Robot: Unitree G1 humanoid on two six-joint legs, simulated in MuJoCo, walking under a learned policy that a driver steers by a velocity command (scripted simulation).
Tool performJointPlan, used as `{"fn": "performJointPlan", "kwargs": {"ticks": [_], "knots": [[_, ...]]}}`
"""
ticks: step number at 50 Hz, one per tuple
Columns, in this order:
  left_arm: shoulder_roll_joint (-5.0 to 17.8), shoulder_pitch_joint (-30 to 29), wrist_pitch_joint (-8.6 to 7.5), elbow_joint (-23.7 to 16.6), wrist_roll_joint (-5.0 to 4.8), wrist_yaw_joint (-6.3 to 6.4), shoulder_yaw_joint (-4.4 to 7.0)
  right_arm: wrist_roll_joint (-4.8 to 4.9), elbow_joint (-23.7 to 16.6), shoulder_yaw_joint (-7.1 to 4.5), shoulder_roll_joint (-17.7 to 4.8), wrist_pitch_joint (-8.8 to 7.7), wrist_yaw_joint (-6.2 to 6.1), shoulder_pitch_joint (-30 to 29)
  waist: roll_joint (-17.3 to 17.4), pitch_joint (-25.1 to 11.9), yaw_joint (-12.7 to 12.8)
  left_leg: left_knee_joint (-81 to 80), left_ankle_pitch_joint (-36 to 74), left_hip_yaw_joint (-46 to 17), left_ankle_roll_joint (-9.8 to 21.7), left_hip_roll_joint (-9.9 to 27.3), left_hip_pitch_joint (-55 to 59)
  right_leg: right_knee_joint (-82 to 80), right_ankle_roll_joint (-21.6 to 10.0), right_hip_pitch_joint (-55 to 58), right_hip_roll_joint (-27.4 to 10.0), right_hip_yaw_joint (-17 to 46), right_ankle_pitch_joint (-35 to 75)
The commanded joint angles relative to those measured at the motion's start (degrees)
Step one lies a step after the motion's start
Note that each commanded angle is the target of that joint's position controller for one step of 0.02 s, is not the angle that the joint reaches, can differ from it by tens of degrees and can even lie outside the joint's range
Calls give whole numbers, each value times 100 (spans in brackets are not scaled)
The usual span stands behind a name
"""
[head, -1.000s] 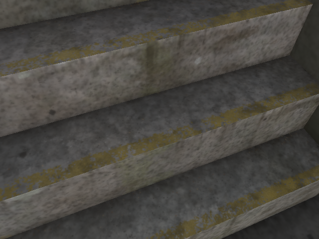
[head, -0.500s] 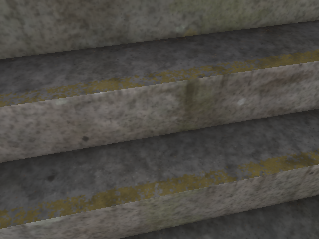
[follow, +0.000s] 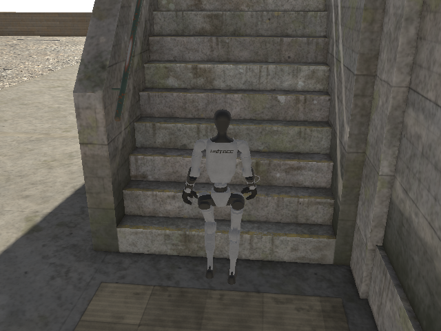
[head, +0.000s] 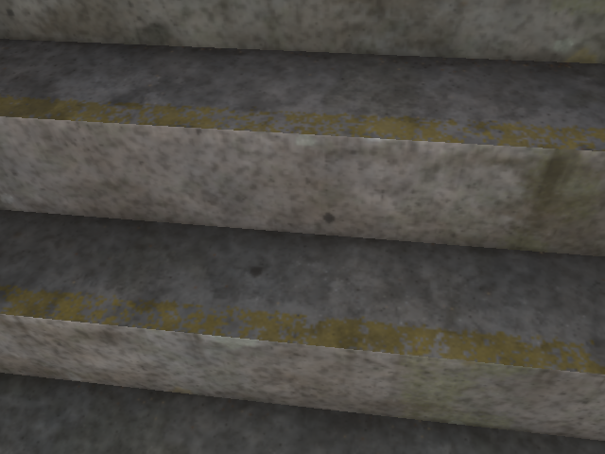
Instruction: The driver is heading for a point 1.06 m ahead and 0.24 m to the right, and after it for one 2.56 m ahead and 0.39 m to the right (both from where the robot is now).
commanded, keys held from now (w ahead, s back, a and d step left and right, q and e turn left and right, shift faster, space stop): w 0.06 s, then w+e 0.94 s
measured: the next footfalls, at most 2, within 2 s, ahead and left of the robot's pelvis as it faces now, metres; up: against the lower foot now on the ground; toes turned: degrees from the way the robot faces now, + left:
left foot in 0.24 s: +0.03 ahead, +0.14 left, +0.00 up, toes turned +2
left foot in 1.32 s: +0.08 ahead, +0.08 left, +0.00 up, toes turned -19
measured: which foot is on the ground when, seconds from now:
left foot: up 0.00-0.22, down 0.24-1.00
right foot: down 0.00-1.00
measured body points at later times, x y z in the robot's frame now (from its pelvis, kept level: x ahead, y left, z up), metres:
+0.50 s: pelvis +0.00 +0.06 +0.00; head +0.01 +0.06 +0.45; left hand +0.18 +0.26 -0.11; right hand +0.17 -0.18 -0.09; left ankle -0.01 +0.14 -0.74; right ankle +0.00 -0.07 -0.73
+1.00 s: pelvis +0.01 +0.01 -0.02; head +0.02 -0.01 +0.43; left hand +0.28 +0.16 -0.09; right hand +0.06 -0.28 -0.12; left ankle -0.01 +0.14 -0.73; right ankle +0.00 -0.06 -0.74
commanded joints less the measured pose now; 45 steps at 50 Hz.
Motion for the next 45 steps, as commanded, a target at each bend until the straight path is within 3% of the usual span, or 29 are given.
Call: {"fn": "performJointPlan", "kwargs": {"ticks": [1,3,5,6,8,10,11,12,13,14,15,17,18,19,20,22,24,27,33,38,39,41,43,45], "knots": [[670,-441,-139,-462,-64,-74,216,-217,-483,-226,-606,51,95,62,-588,152,-354,2105,410,-299,-194,490,-907,-1794,-1101,-290,-2092,2046,-1012],[636,-145,-191,-265,-46,-110,218,-150,-383,-156,-354,62,162,381,-538,84,-331,1561,836,-74,-263,405,-663,-1564,-773,-288,-1538,1159,-441],[481,-179,-240,-251,-79,-116,145,-77,-496,-5,-8,-2,224,122,-607,-76,-280,-227,838,202,-322,425,86,-1307,-600,-288,-1259,633,567],[471,-343,-245,-313,-108,-107,120,-23,-558,77,152,-24,226,-73,-822,-190,-263,-1291,539,434,-335,433,697,-1221,-564,-360,-1180,507,1151],[680,115,-174,-180,-84,-120,203,3,-546,124,191,-31,115,-155,-1330,-418,-33,-2614,-245,840,-326,252,1052,-896,-679,339,-1354,888,2078],[672,215,-83,-122,-214,-140,235,15,-310,152,217,-140,15,356,-1340,-501,-239,-4239,1236,1011,-217,283,1755,-389,-496,503,-1332,1051,2237],[570,216,-79,-168,-284,-175,221,-61,-225,141,88,-259,-20,470,-1176,-475,-245,-4475,1749,697,-226,565,2117,5,-326,299,-1192,1025,2408],[363,134,-95,-284,-343,-209,181,-160,-244,152,-76,-395,-19,641,-789,-631,-289,-4471,2630,33,-266,1218,2667,456,-144,-246,-1045,1053,1571],[-173,224,-113,-420,-456,-258,-1,-179,-246,102,-453,-391,1,283,658,-617,-36,-4372,2619,-513,-25,1769,2413,261,143,-562,-571,618,-125],[-55,170,-74,-318,-340,-247,-29,-114,-400,118,-349,-382,21,-196,535,-426,7,-4626,1605,-509,146,1817,1756,293,228,-179,-539,539,-362],[131,31,-51,-309,-222,-251,31,-35,-496,161,-257,-376,16,-455,315,-112,-3,-4718,943,-369,167,1653,1430,372,234,-142,-415,474,-208],[224,-139,-22,-361,-117,-275,75,10,-573,209,-233,-380,-57,-448,281,89,-77,-4712,945,-140,177,1562,1256,591,195,-193,-334,509,-63],[185,-114,-41,-400,-121,-280,67,25,-571,182,-315,-394,-84,-401,376,93,-61,-4571,1350,-47,201,1558,1315,676,160,-262,-352,544,-1],[173,-307,-66,-439,-205,-283,58,-41,-599,224,-269,-438,-89,-394,28,6,-102,-4404,2165,-63,137,1633,1648,493,179,-445,-467,674,304],[158,-356,-82,-464,-252,-268,60,-54,-590,198,-337,-459,-99,-303,-62,-166,-163,-4208,2808,72,104,1639,1905,516,209,-502,-453,712,446],[167,-366,-82,-486,-266,-244,79,-39,-577,164,-435,-451,-119,-210,-26,-440,-211,-3963,3357,298,85,1672,2189,684,271,-586,-403,718,532],[201,-502,-55,-589,-230,-261,122,14,-577,161,-455,-398,-114,-151,125,-437,-271,-3971,3000,393,129,1752,2099,957,278,-712,-322,605,321],[126,-592,-10,-726,-166,-316,129,-4,-688,169,-456,-330,-103,-325,99,-345,-209,-3911,2557,557,166,1869,1712,1025,232,-613,-331,595,271],[502,-602,-34,-917,-190,-318,328,-9,-941,155,-386,-201,-41,-368,-681,-587,-272,-3009,1556,1418,-198,1343,1611,945,-12,-419,-478,1203,2265],[769,-889,57,-1313,-209,-302,458,2,-1199,173,-215,-105,51,-279,-1071,-666,-402,-2528,466,1421,-358,913,1792,166,-462,-724,-704,2416,2013],[708,-978,85,-1411,-219,-293,459,-4,-1184,153,-263,-101,55,-176,-1039,-639,-420,-2632,404,1375,-353,923,1889,136,-454,-817,-628,2428,1855],[580,-1081,104,-1531,-215,-298,447,-59,-1163,90,-395,-102,46,-82,-626,-593,-443,-2917,749,1258,-285,1148,2192,466,-317,-1063,-384,2132,1860],[585,-837,98,-1482,-190,-305,502,-128,-1062,-13,-625,-49,10,75,84,-619,-342,-3373,1214,1006,-101,1788,2545,1258,-33,-1363,27,1290,1601],[467,-784,156,-1504,-98,-342,499,-159,-990,-51,-703,-7,-57,62,751,-452,-326,-3800,1653,695,253,2717,2449,2011,154,-1668,66,675,-466]]}}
